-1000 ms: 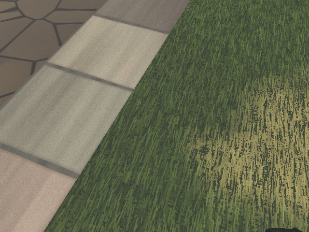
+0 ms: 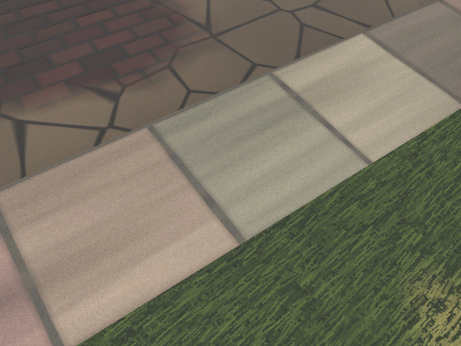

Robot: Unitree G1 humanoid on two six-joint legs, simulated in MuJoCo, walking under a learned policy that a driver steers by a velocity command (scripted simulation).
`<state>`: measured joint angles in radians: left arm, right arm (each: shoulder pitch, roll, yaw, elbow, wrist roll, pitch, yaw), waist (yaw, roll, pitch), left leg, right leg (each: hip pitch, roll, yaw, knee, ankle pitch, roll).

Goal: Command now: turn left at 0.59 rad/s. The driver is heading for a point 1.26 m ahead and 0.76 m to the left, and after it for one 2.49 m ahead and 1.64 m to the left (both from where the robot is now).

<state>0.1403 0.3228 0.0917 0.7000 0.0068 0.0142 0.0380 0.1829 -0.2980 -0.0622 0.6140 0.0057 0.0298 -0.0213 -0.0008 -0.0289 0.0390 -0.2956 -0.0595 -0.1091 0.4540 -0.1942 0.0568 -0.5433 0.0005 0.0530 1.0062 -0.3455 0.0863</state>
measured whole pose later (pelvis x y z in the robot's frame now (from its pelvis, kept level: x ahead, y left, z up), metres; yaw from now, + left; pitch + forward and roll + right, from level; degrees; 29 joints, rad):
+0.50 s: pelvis +0.00 -0.03 +0.00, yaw +18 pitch +1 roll +0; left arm 0.15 0.25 0.06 0.67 0.02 0.01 0.04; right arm 0.21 -0.34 -0.10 0.64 0.02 0.07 -0.01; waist 0.00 0.03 0.06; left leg -0.49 0.00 -0.06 1.02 -0.41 -0.11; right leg -0.22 -0.04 -0.06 0.43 -0.23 -0.01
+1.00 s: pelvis -0.03 +0.02 +0.00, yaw +35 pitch +2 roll -2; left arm 0.11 0.32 0.08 0.69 0.00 0.01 0.03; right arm 0.18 -0.31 -0.06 0.60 0.01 0.03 -0.03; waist -0.01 -0.02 0.05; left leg -0.28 -0.08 -0.15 0.46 -0.20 0.06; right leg -0.48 0.01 0.08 0.88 -0.34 0.09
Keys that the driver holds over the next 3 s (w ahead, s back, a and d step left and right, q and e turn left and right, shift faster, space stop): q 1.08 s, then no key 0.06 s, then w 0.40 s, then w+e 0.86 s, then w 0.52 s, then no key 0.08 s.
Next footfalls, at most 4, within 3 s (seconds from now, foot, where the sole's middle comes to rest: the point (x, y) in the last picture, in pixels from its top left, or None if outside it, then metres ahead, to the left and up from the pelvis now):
0.24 right None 0.07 -0.13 -0.78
0.66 left None -0.02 0.12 -0.78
1.18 right None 0.11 -0.05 -0.78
1.60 left None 0.01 0.23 -0.78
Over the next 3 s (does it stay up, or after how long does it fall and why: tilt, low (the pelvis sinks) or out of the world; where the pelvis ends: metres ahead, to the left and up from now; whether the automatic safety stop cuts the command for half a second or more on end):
stays up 0.69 0.48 0.00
